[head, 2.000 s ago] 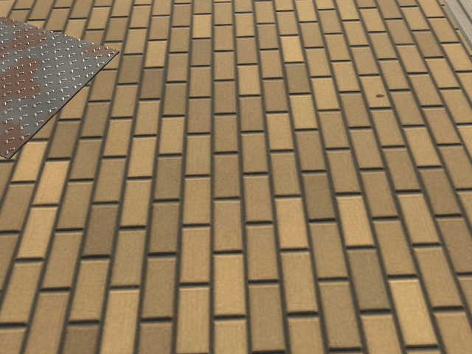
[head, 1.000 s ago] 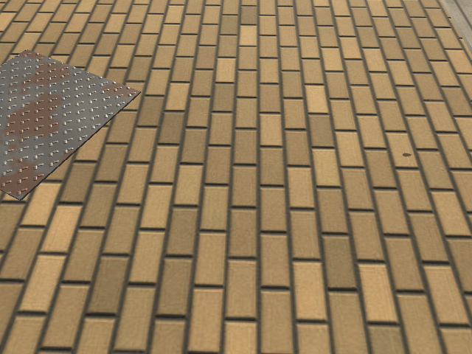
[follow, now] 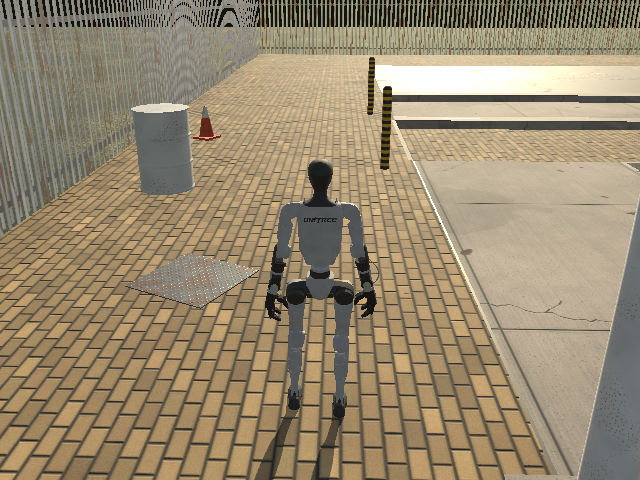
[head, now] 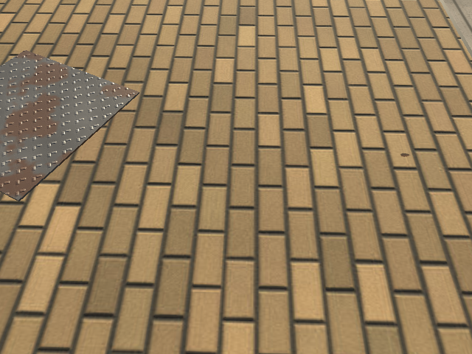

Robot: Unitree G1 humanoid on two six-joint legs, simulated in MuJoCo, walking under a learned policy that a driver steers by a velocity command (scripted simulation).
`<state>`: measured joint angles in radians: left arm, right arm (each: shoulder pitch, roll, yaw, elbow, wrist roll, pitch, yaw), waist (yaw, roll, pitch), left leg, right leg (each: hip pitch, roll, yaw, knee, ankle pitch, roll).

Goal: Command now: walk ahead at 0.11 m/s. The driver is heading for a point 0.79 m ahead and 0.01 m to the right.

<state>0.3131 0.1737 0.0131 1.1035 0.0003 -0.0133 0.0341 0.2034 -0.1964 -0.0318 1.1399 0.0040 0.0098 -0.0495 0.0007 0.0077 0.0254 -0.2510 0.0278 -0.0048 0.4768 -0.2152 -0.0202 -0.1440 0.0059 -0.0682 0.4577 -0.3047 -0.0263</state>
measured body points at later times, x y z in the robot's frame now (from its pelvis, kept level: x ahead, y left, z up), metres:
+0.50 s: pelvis +0.15 +0.07 +0.01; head +0.16 +0.09 +0.46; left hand +0.26 +0.33 -0.13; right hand +0.10 -0.16 -0.14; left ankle +0.10 +0.16 -0.74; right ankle +0.19 -0.08 -0.65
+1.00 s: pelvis +0.44 +0.01 +0.00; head +0.47 +0.01 +0.45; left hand +0.49 +0.27 -0.14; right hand +0.54 -0.26 -0.13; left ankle +0.44 +0.17 -0.65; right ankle +0.48 -0.07 -0.74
